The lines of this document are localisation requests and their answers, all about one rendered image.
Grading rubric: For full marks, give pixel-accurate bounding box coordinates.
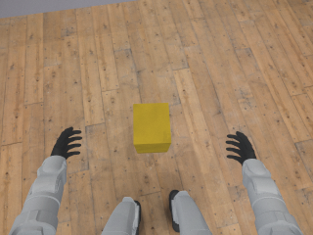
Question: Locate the robot left thigh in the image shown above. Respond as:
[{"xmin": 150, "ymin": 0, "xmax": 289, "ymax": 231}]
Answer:
[{"xmin": 101, "ymin": 201, "xmax": 140, "ymax": 235}]

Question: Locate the robot left hand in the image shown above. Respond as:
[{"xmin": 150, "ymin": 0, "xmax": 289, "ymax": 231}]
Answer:
[{"xmin": 50, "ymin": 127, "xmax": 82, "ymax": 159}]

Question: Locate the robot right hand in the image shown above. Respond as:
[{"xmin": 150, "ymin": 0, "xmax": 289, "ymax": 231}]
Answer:
[{"xmin": 226, "ymin": 131, "xmax": 257, "ymax": 165}]

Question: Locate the left robot forearm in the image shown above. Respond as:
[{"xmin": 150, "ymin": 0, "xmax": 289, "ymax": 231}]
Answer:
[{"xmin": 8, "ymin": 155, "xmax": 67, "ymax": 235}]

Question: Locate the right robot forearm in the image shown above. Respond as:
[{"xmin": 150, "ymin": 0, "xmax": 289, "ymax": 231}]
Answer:
[{"xmin": 242, "ymin": 159, "xmax": 304, "ymax": 235}]

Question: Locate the carton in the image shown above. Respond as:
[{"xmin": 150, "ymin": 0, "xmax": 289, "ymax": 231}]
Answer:
[{"xmin": 133, "ymin": 103, "xmax": 171, "ymax": 154}]

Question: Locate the robot right foot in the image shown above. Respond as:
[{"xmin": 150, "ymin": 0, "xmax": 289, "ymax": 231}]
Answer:
[{"xmin": 169, "ymin": 190, "xmax": 180, "ymax": 233}]

